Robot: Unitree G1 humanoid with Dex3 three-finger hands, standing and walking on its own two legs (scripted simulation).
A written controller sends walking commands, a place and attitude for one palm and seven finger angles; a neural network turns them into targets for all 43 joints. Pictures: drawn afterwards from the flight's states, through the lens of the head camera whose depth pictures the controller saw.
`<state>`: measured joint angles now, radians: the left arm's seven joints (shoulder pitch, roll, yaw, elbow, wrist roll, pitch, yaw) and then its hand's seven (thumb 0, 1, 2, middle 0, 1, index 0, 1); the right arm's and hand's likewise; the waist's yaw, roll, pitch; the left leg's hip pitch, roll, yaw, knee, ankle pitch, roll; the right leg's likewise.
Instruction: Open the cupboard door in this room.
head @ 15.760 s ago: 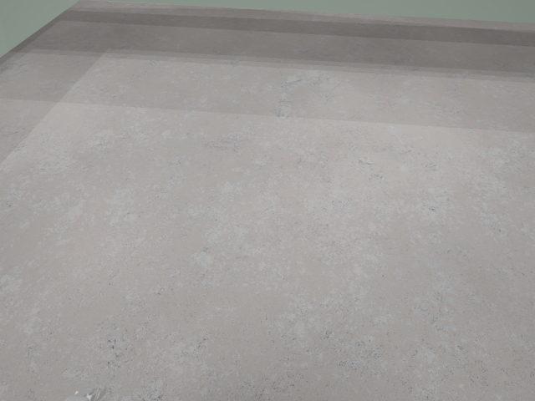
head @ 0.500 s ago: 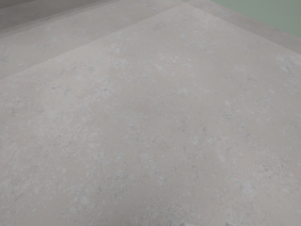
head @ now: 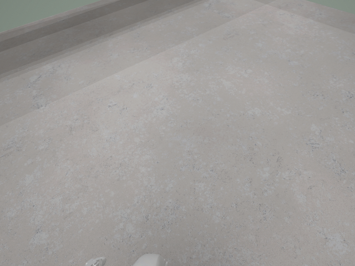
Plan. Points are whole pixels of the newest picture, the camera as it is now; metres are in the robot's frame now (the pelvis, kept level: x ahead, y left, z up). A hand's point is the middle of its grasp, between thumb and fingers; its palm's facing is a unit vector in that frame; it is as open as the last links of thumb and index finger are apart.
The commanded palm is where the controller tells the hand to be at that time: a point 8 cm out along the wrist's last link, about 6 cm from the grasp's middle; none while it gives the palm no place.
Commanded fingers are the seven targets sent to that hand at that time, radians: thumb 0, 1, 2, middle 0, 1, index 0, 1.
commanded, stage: turn or walk to find it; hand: left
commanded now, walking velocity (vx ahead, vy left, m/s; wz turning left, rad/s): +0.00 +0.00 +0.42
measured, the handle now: out of the picture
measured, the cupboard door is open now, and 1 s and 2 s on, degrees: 0 0 0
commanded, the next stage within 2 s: stand and wait in 1.94 s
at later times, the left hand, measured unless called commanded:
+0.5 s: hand out of the picture -0.03 +0.27 -0.17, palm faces +0.26 -0.94 -0.23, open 7.4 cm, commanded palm none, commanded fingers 0.00 0.90 0.90 -0.20 -0.30 -0.20 -0.30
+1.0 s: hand out of the picture -0.05 +0.20 -0.15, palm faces +0.42 -0.87 -0.26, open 7.4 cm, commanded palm none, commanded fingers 0.00 0.90 0.90 -0.20 -0.30 -0.20 -0.30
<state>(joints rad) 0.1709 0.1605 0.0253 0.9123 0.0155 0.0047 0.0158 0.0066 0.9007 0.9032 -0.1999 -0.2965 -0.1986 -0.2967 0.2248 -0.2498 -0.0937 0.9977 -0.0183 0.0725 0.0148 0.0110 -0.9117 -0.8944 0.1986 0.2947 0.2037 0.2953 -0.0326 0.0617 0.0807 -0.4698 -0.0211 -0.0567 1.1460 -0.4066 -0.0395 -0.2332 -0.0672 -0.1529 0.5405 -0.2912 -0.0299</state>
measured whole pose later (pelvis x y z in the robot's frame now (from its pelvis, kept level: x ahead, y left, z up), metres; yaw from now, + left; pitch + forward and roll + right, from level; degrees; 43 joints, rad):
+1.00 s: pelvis -0.05 -0.01 +0.00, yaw +25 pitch -1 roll +2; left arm 0.20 0.15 0.03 0.93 0.02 0.01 0.02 0.01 0.90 0.90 -0.20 -0.30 -0.20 -0.30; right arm 0.24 -0.25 -0.10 0.99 -0.02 0.08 0.02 0.01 -0.91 -0.89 0.20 0.29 0.20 0.30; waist -0.03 0.05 0.07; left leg -0.50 0.00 -0.04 1.16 -0.37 -0.05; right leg -0.21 -0.08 -0.15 0.52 -0.29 -0.02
